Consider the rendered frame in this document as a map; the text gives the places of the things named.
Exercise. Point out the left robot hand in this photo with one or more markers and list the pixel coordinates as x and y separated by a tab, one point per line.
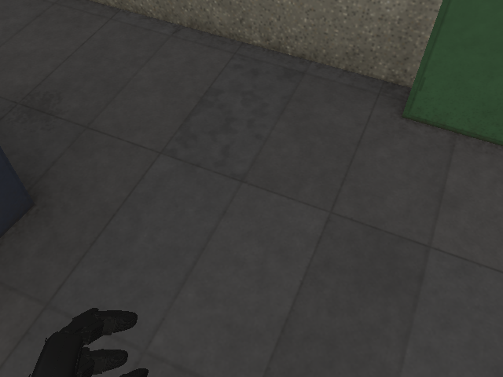
63	354

